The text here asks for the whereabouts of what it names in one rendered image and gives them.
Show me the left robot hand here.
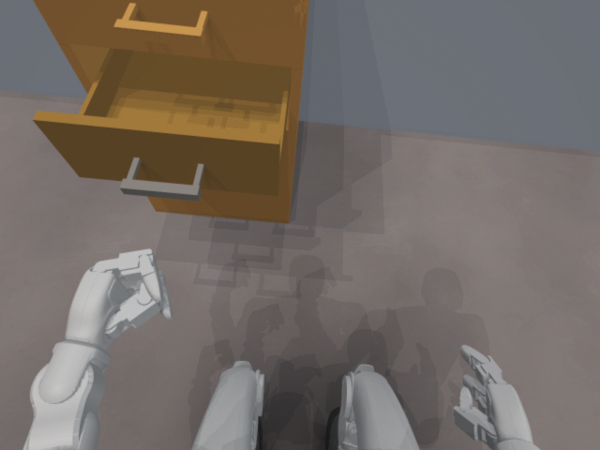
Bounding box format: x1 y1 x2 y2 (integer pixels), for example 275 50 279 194
65 248 173 351

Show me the cabinet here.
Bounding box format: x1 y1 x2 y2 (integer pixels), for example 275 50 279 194
33 0 309 224

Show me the right robot hand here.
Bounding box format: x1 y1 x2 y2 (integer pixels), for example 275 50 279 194
454 345 533 450

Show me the robot right shin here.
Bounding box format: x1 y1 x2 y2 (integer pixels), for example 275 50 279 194
338 365 374 450

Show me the left robot forearm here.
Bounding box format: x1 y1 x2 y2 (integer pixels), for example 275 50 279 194
23 340 111 450

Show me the left robot thigh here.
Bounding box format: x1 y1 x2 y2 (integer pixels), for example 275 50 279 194
191 367 264 450

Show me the handle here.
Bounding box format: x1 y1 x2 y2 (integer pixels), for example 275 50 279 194
113 19 205 48
120 157 204 201

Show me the drawer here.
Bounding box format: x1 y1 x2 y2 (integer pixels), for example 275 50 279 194
33 48 292 196

